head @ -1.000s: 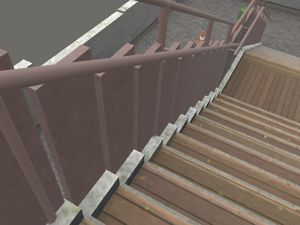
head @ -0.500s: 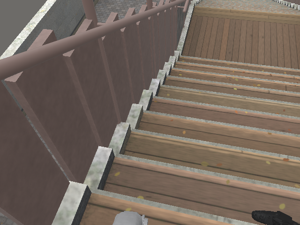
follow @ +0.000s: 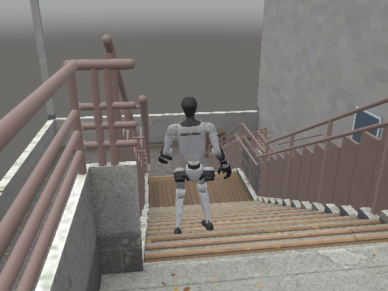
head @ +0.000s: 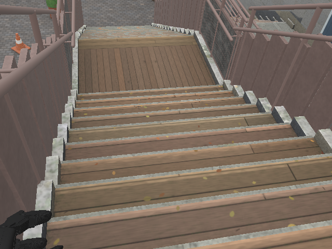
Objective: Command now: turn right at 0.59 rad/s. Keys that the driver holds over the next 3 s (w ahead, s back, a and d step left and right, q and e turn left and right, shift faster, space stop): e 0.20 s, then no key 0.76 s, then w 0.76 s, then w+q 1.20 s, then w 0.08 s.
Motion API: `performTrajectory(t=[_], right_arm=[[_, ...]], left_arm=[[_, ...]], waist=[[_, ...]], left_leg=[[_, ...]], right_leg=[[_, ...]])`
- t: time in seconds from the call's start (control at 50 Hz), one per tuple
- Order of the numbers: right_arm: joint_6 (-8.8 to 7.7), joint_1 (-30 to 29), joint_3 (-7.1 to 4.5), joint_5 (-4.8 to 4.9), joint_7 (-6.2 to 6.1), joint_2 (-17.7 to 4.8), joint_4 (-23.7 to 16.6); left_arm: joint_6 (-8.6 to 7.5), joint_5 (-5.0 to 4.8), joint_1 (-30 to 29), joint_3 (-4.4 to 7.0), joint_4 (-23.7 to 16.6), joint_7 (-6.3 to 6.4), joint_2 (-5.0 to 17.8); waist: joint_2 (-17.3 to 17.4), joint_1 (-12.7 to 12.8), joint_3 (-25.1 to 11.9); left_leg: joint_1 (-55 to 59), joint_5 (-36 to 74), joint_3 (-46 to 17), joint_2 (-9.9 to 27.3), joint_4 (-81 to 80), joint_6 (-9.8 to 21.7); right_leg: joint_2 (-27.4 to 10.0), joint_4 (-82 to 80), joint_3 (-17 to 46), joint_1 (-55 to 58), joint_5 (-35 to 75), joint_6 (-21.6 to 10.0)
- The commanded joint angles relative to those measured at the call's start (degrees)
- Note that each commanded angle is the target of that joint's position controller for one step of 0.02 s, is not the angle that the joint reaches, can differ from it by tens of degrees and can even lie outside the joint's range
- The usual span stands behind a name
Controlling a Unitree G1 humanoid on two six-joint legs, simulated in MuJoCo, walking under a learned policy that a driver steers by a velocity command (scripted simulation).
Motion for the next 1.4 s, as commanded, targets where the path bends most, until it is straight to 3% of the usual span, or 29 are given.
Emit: performTrajectory(t=[0.02, 0.06, 0.1, 0.12, 0.16, 0.2, 0.22, 0.26, 0.28, 0.3, 0.32, 0.38, 0.44, 0.52, 0.58, 0.64, 0.68, 0.7, 0.72, 0.76, 0.8, 0.96, 1.08, 1.16, 1.26, 1.32, 1.36, 1.38, 1.4], right_arm=[[-0.98, -8.31, -0.64, 1.93, -1.24, -3.95, -3.85], [-1.83, 4.86, -1.69, 3.81, -0.56, -2.17, 1.16], [-3.02, 12.84, -3.80, 1.00, 1.48, -6.15, 4.89], [-2.56, 11.87, -4.23, 2.69, 0.42, -7.48, 5.58], [-0.38, 10.64, -4.59, 2.43, -0.10, -6.27, 5.48], [-0.06, 6.37, -7.28, 2.75, -0.32, -13.97, 2.86], [-1.33, 2.52, -9.31, 3.95, -0.65, -19.32, 2.15], [-2.75, 5.50, -5.51, 0.65, 0.86, -8.03, 3.70], [-3.06, 6.75, -3.79, 0.68, 2.58, -2.76, 0.29], [-3.65, -4.80, -6.56, 4.65, 1.89, -9.05, -1.47], [-3.36, -9.01, -7.31, 5.14, 0.47, -10.67, -2.64], [-0.41, 3.34, -7.64, 2.54, -1.02, -7.75, 3.79], [0.23, 11.29, -6.88, 2.26, 1.52, -3.83, 7.87], [-0.50, -1.33, -3.22, 1.22, 3.25, 3.09, 0.45], [-1.76, -9.49, -2.35, 0.93, 4.03, 3.24, -1.92], [-2.75, -1.96, -3.50, 2.12, 3.43, -0.14, 1.73], [-2.90, 0.11, -2.95, 2.29, 2.93, 0.54, 1.14], [-2.96, 2.32, -3.78, 1.06, 3.17, -4.89, 2.29], [-2.45, -2.07, -3.40, 1.71, 4.02, -2.38, 3.14], [-2.35, -5.44, -1.71, 3.10, 4.66, 2.54, 3.57], [-2.40, -5.08, -1.82, 3.09, 5.18, 1.43, 4.35], [-2.40, -3.95, -3.09, 4.36, 2.94, 1.08, 8.37], [-1.50, -2.85, -5.46, 5.52, 2.52, -3.02, 8.84], [-2.57, 1.81, -7.24, 5.09, 4.03, -6.18, 8.46], [-3.72, -3.33, -6.82, 3.57, 5.21, -5.83, 6.61], [-5.98, -5.48, -7.18, 2.97, 4.58, -6.87, 7.59], [-7.37, -13.80, -6.94, 3.78, 4.28, -6.35, 5.47], [-8.30, -17.30, -5.68, 2.60, 3.28, -0.01, 2.79], [-9.11, -1.33, -6.05, 4.14, 3.52, -0.85, 6.17]], left_arm=[[-0.31, 1.55, -1.51, -3.04, -4.89, -1.50, -3.62], [-0.22, 2.82, -5.34, -3.24, -4.09, -2.18, -2.80], [-0.15, 1.73, -10.17, -3.19, -5.92, -2.72, -3.71], [-0.38, 0.89, -8.88, -4.17, -9.40, -3.32, -5.56], [-0.50, -0.62, -8.90, -4.47, -8.82, -4.89, -5.96], [-0.77, -0.14, -4.49, -3.24, -5.86, -5.61, -4.94], [0.07, -1.66, 10.05, -1.62, -2.75, -4.92, -3.57], [1.67, -4.38, 17.81, 1.02, 1.38, -4.30, 0.56], [2.03, -2.05, 20.15, 1.47, 1.60, -4.75, 7.11], [0.74, 1.70, 23.61, 2.29, 4.33, -5.38, 7.54], [0.01, 2.86, 19.47, 2.38, 4.67, -5.31, 7.58], [1.16, 2.58, 7.50, -0.04, 4.97, -4.07, 1.45], [1.56, 2.88, 2.22, -2.62, 7.14, -3.12, -3.49], [2.60, 0.24, 11.64, -5.47, 12.02, -0.75, -9.10], [2.54, 1.24, 17.86, -3.59, 13.41, 0.55, -4.92], [0.64, 2.49, 20.04, -1.46, 12.84, -0.83, -0.76], [-0.02, 1.05, 23.03, -3.42, 13.72, -1.65, -6.92], [-0.27, 1.92, 27.17, -3.07, 14.19, -2.17, -7.50], [-0.67, 0.53, 28.50, -2.46, 14.53, -1.64, -6.84], [0.62, 0.53, 21.96, -1.57, 12.63, -0.66, -4.97], [1.69, 2.06, 22.13, -1.77, 12.97, -1.38, -7.45], [-0.14, 2.22, 23.55, -1.57, 12.83, -0.23, -6.09], [-0.39, 1.46, 17.09, -1.10, 9.39, 1.00, -5.33], [-1.06, -0.43, 11.76, -0.56, 6.80, -1.28, -4.76], [-2.82, -0.27, 14.15, -0.63, 9.74, -4.49, -3.69], [-2.70, 0.67, 26.09, 0.53, 13.67, -4.39, -2.19], [-4.12, 1.24, 50.62, 2.90, 20.32, -3.80, 1.73], [-5.79, 0.94, 50.76, 1.59, 20.31, -4.03, 2.54], [-7.02, -1.06, 37.05, -0.80, 14.97, -4.89, -0.05]], waist=[[14.45, 2.46, 1.35], [1.49, -4.39, -4.92], [2.68, -6.82, -10.33], [12.25, -2.29, -2.93], [10.39, -2.18, -3.29], [8.27, -1.10, -8.30], [13.61, 5.67, -11.14], [-2.75, 10.33, -12.53], [-21.66, 7.13, -13.77], [-12.84, 12.32, -4.53], [-10.40, 9.75, 3.56], [-11.01, -0.72, 1.21], [-4.75, -5.95, -3.20], [0.76, -1.37, -3.12], [-3.50, 3.57, -2.49], [-6.32, 2.42, 1.09], [-3.76, 1.73, 1.45], [4.64, 5.03, -2.51], [9.81, 7.00, -2.62], [8.87, 5.62, -1.12], [7.81, 5.85, -2.26], [6.02, 3.32, -9.54], [7.15, 1.00, -2.73], [5.97, 0.48, 2.09], [7.82, 2.42, -3.49], [8.80, 9.40, -5.43], [-4.22, 23.95, -7.67], [-17.00, 20.98, -2.62], [-14.30, 7.43, -1.72]], left_leg=[[-4.95, -19.26, -18.57, 4.32, -44.11, 8.87], [14.54, 3.77, -2.40, 0.96, -45.13, 9.06], [28.36, 13.29, -3.87, 3.20, -45.80, 10.52], [27.04, 20.20, -15.39, 8.04, -46.12, 14.33], [33.90, 13.84, -17.30, 11.71, -43.64, 17.92], [21.26, -1.96, -13.97, 11.33, -45.35, 17.66], [3.93, -23.43, -19.06, 13.98, -44.94, 14.01], [-22.24, -49.76, -7.46, 3.34, -23.01, 5.02], [-32.01, -54.43, 3.48, -2.72, -0.46, -0.12], [-35.65, -47.53, -4.72, -1.30, 3.57, 0.95], [-36.90, -43.81, -4.37, -1.16, 6.98, 1.64], [-24.49, -33.51, -3.79, -0.97, 16.34, -0.09], [-3.46, -16.95, 1.17, -4.19, 29.10, -3.01], [-8.15, -13.79, 0.30, -0.48, 11.09, -3.67], [-0.78, -14.14, -0.52, 1.20, -18.19, -1.33], [19.28, -27.50, 5.19, -2.34, -24.12, 1.32], [22.58, -28.06, 1.32, 1.79, -44.60, 4.65], [30.44, -3.07, -4.91, 8.31, -41.81, 7.22], [25.99, -1.72, -7.41, 7.33, -41.62, 11.42], [17.68, -16.92, -10.55, 7.33, -48.37, 11.79], [17.62, -20.81, -9.38, 6.93, -50.35, 10.31], [36.87, 22.10, -4.61, 5.45, -49.63, 6.26], [35.71, -21.32, -14.00, 11.22, -56.57, 16.10], [35.60, -35.75, -19.63, 17.40, -59.59, 21.68], [22.63, -22.05, -5.28, 8.06, -53.19, 17.51], [5.66, -21.24, -1.99, 7.54, -40.69, 14.54], [-9.89, -6.53, 4.98, -2.87, 2.04, 8.64], [-18.56, -43.32, -1.29, -12.52, 25.82, 8.12], [-18.86, -44.96, -12.56, -10.87, 19.89, 10.46]], right_leg=[[-2.37, 6.82, -3.77, 2.05, 12.64, 2.23], [-1.09, -3.69, -6.84, 6.20, 11.84, 2.39], [-1.35, 6.67, -8.95, 2.61, -1.06, 4.69], [-8.20, -4.78, -0.94, -5.33, 1.47, 2.25], [-10.84, -19.64, 0.18, -10.49, 7.32, -0.33], [-11.51, -31.71, -4.36, 10.52, 11.91, -1.59], [-16.16, -34.22, -1.14, 33.96, 11.58, -4.32], [-14.77, -35.38, -0.90, 59.85, -3.10, -7.50], [-31.58, -48.05, 24.10, 58.62, -12.94, -13.91], [-31.75, -60.96, 38.71, 44.05, -25.28, -18.21], [-29.59, -63.32, 37.88, 35.77, -29.77, -17.49], [-24.72, -62.61, 26.41, 17.76, -27.34, -10.34], [-19.86, -60.42, 14.48, -1.85, -16.64, -9.57], [-18.03, -55.86, 11.30, 10.40, -16.27, -10.71], [-20.20, -57.98, 11.86, 17.09, -15.37, -12.43], [-20.17, -58.51, 9.52, 5.15, -7.27, -14.74], [-17.93, -52.80, 10.64, 11.27, 3.92, -10.16], [-15.48, -45.83, 6.80, 9.23, 6.60, -6.53], [-14.17, -49.26, 4.20, 10.79, 6.51, -3.64], [-14.77, -49.76, 3.64, 18.21, 6.07, -1.06], [-14.97, -50.09, 2.96, 22.74, 7.44, -0.77], [-18.44, -52.00, 0.45, 23.01, 18.86, 1.93], [-16.20, -43.01, -6.86, 10.39, -1.43, -0.44], [-19.30, -31.29, -4.26, -3.93, -5.67, -2.70], [-16.15, -31.44, -8.81, 11.28, 1.94, -2.26], [-14.28, -20.47, -14.49, 28.11, 10.41, -2.23], [-11.99, -33.32, -12.83, 47.06, 0.15, -7.56], [-22.89, -44.93, 10.05, 38.23, 6.51, -13.54], [-29.50, -49.01, 19.41, 33.56, 27.81, -17.24]])
Next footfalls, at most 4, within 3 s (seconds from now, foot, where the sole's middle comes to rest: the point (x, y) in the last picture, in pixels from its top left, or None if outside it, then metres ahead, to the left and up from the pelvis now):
0.08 left None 0.10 0.17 -0.79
0.26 right None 0.13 -0.11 -0.79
0.66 left None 0.17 0.13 -0.79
1.36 right None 0.24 -0.16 -0.79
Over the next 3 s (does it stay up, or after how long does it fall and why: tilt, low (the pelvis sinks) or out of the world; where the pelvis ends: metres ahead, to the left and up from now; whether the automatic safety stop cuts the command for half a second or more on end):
stays up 1.05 -0.12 -0.52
